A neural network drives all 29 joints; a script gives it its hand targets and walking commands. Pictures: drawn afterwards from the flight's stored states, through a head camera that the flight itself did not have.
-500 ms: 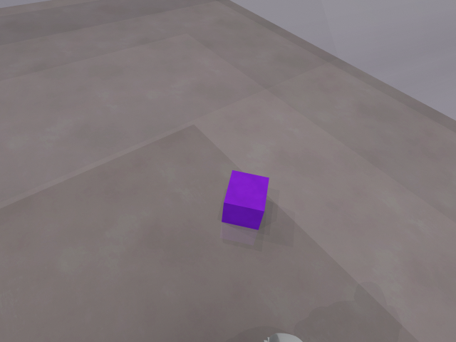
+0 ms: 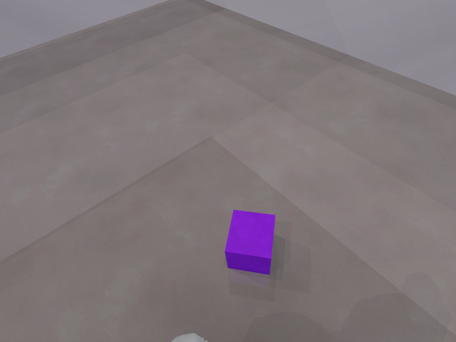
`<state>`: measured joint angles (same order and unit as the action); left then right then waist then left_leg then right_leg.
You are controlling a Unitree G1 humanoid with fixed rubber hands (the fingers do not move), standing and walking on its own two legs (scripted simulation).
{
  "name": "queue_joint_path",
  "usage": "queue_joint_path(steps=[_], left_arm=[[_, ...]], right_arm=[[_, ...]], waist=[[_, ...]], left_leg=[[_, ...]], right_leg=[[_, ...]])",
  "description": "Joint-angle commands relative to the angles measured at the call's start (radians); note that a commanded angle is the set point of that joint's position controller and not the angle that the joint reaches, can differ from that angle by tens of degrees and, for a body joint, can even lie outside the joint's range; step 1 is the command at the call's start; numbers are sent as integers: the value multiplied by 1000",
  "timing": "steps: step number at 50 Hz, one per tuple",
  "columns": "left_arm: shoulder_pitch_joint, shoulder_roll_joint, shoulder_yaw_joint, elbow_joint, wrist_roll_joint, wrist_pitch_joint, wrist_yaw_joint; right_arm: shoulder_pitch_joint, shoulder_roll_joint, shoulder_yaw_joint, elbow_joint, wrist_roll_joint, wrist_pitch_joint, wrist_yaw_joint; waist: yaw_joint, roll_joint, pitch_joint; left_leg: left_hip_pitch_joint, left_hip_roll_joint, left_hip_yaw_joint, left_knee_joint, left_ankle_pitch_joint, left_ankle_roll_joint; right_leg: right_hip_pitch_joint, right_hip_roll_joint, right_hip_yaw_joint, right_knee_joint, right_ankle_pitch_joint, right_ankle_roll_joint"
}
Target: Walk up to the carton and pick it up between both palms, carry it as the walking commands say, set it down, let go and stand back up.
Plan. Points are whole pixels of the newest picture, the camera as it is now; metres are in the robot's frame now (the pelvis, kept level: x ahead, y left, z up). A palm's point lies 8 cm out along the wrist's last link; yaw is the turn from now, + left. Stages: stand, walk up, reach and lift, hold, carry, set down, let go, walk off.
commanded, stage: walk up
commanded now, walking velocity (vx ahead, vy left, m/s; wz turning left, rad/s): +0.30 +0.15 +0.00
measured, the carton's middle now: (251, 241) +0.64 -0.03 -0.69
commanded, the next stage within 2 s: none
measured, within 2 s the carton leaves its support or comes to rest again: neither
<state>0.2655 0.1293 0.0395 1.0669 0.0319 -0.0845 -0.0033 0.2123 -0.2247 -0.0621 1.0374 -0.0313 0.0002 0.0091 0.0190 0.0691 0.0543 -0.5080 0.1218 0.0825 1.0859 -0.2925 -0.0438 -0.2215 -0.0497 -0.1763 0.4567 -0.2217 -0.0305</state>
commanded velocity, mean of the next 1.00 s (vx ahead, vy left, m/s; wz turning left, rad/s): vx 0.11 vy -0.01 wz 0.00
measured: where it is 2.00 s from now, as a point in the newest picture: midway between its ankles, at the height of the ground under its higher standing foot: outside the picture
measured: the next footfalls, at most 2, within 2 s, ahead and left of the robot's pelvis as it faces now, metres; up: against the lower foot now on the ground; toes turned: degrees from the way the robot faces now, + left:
left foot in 0.24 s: +0.22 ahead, +0.15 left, +0.00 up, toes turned +2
right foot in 0.64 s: +0.26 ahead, -0.10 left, +0.00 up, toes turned -4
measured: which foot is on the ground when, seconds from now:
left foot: up 0.00-0.22, down 0.24-1.00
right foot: down 0.00-0.24, up 0.26-0.62, down 0.64-1.00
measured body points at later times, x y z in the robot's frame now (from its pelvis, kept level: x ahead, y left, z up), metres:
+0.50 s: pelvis +0.14 +0.05 +0.00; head +0.17 +0.08 +0.45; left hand +0.18 +0.30 -0.17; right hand +0.17 -0.18 -0.14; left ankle +0.17 +0.16 -0.74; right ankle +0.15 -0.11 -0.67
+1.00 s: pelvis +0.18 +0.00 +0.00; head +0.18 +0.00 +0.45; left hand +0.24 +0.22 -0.15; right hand +0.19 -0.21 -0.16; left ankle +0.16 +0.13 -0.74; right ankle +0.22 -0.09 -0.74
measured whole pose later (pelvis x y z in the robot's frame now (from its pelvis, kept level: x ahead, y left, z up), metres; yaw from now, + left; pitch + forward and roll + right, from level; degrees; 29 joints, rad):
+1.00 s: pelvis +0.18 +0.00 +0.00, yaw +0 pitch -2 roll +0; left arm 0.16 0.14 0.03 1.11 0.00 0.00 0.03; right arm 0.26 -0.12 -0.01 1.12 -0.01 0.01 -0.03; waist -0.01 0.00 0.03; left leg -0.11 0.04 0.02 0.42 -0.26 -0.03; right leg -0.21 0.01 -0.09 0.40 -0.15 -0.04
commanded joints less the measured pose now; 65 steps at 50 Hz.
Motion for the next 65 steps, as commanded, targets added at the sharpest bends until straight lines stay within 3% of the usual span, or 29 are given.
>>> queue_joint_path(steps=[1,6,8,9,11,12,13,14,15,17,19,22,24,26,29,31,32,33,34,36,40,44,46,48,54,61,62,63,65], left_arm=[[97,182,35,-13,4,-9,12],[106,198,40,-6,9,-3,14],[92,201,36,15,0,11,9],[97,210,35,15,-3,20,10],[139,173,22,32,0,27,7],[169,125,14,30,-6,26,9],[166,71,8,-8,-3,29,10],[148,124,32,-2,-6,46,15],[106,134,30,6,-5,54,11],[120,116,34,23,-3,64,1],[139,115,44,38,-1,90,-6],[67,103,30,17,-2,110,-7],[17,88,15,-14,-24,116,2],[-27,93,-1,-26,-21,113,8],[-38,119,0,-20,-28,123,16],[-7,124,-2,2,-25,108,20],[13,151,5,3,-21,93,22],[1,210,13,3,-15,79,21],[-65,242,20,-21,-15,82,26],[-141,189,8,-30,-17,81,29],[-145,149,5,-20,-26,78,38],[-102,128,3,4,-30,82,38],[-85,108,1,4,-30,87,35],[-61,99,2,13,-31,81,31],[-25,110,2,48,-29,73,32],[12,105,-3,92,-28,76,38],[45,149,15,62,-20,85,43],[109,230,33,61,-1,89,26],[51,263,51,29,5,91,34]], right_arm=[[26,-10,-1,-60,2,24,13],[-83,-2,15,-96,10,20,24],[-105,-16,19,-107,17,-8,25],[-88,-28,15,-94,14,-15,20],[45,-77,-12,-41,14,-35,1],[151,-140,-35,-16,0,-48,-11],[246,-229,-60,-7,-1,-54,-22],[260,-234,-59,2,14,-46,-24],[201,-190,-42,-16,13,-46,-22],[90,-109,-19,-52,14,-47,-26],[95,-103,-21,-45,15,-50,-41],[83,-73,-15,-44,7,-60,-36],[-17,-36,7,-74,12,-60,-40],[32,-52,1,-51,8,-43,-37],[39,-111,-24,-61,-5,-18,-32],[37,-94,-27,-60,1,2,-30],[70,-54,-15,-59,6,5,-28],[115,0,-4,-59,11,8,-22],[140,31,30,-51,18,29,-36],[147,12,20,-16,21,43,-39],[163,24,27,30,24,25,-44],[173,24,41,61,24,9,-53],[105,9,39,65,21,4,-45],[87,22,45,70,21,1,-47],[107,29,47,87,26,-7,-48],[130,37,52,112,28,-5,-52],[147,-7,28,83,10,-10,-54],[142,-49,-1,57,-3,1,-39],[94,14,13,27,-12,6,-29]], waist=[[15,-221,8],[10,-214,36],[-6,-299,-5],[-25,-275,-15],[-72,-86,-60],[-100,117,-121],[-112,330,-160],[-104,228,-159],[-80,117,-109],[-37,38,-51],[-17,69,-57],[-16,146,-44],[15,190,-20],[-13,222,-75],[1,131,-68],[29,56,-48],[33,-35,-55],[7,-239,-50],[-8,-401,-70],[-22,-315,-35],[-35,-212,-94],[-47,-132,-55],[-24,-15,33],[-13,21,34],[-13,-57,0],[-11,-68,18],[-24,-101,-1],[-6,-83,-54],[0,-235,53]], left_leg=[[-63,43,-47,-121,75,-18],[41,12,-5,-379,128,-22],[172,-16,46,-468,101,-10],[247,-38,88,-521,112,-10],[456,-45,96,-583,106,7],[560,119,-111,-668,80,47],[613,371,-481,-844,81,121],[588,414,-532,-862,84,184],[506,368,-447,-850,93,180],[408,298,-307,-840,196,151],[364,290,-244,-798,418,137],[309,241,-147,-818,456,147],[242,156,-5,-749,825,123],[311,110,17,-727,703,138],[248,170,-73,-732,389,154],[156,137,-90,-711,163,117],[129,93,-76,-667,48,85],[126,-7,-3,-513,-79,40],[177,-70,-12,-442,-183,17],[193,-50,-81,-357,-187,20],[243,-61,-79,-444,-129,23],[346,-35,-93,-744,106,44],[268,-2,-144,-786,81,59],[243,-1,-151,-828,67,55],[289,-20,-139,-801,100,51],[292,-22,-140,-800,94,48],[283,-25,-57,-669,-97,41],[211,-50,-77,-568,-418,39],[103,-90,-7,-365,-273,-5]], right_leg=[[57,-338,234,-254,367,-88],[29,-305,163,-251,303,-82],[5,-223,93,-242,81,-79],[-18,-199,86,-211,12,-77],[-76,-146,69,-29,-17,-50],[-148,-73,11,215,-79,-7],[-331,11,8,488,-374,46],[-348,-8,121,639,-419,39],[-372,-43,148,703,-346,37],[-352,-67,169,712,-210,50],[-326,-73,200,722,-150,77],[-312,-51,164,673,-62,82],[-176,-22,178,431,-46,75],[-127,9,107,306,-65,76],[-64,12,89,180,-34,72],[54,-9,91,15,76,57],[115,-72,143,-53,123,42],[84,-228,336,-183,161,27],[-14,-284,454,-274,89,-57],[-30,-237,403,-298,-28,-81],[58,-195,317,-214,160,-82],[46,-134,289,-169,91,-37],[32,-79,248,-178,11,-6],[93,-62,228,-154,70,5],[112,-71,243,-175,93,11],[94,-73,252,-183,73,9],[52,-100,259,-167,-123,-6],[9,-181,497,-221,-565,-75],[-40,-304,647,-347,-621,-138]])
